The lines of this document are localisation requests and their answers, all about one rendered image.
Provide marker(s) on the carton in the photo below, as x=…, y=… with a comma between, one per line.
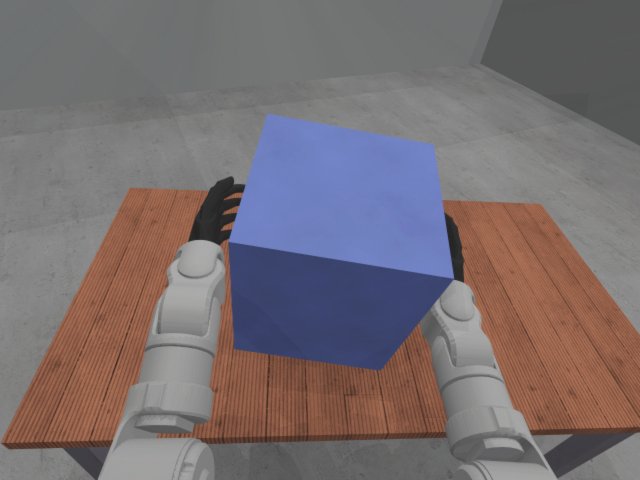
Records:
x=339, y=247

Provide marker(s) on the robot right hand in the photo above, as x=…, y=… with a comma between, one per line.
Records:
x=455, y=248

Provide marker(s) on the robot right upper arm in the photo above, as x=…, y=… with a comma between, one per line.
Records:
x=499, y=470

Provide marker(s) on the robot left upper arm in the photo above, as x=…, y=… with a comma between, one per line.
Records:
x=160, y=459

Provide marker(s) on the left robot forearm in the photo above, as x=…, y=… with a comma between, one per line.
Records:
x=173, y=392

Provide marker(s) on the right robot forearm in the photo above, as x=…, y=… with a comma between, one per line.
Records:
x=482, y=423

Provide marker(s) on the robot left hand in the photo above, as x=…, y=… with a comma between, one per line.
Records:
x=209, y=220

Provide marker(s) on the table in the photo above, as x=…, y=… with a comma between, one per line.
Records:
x=569, y=356

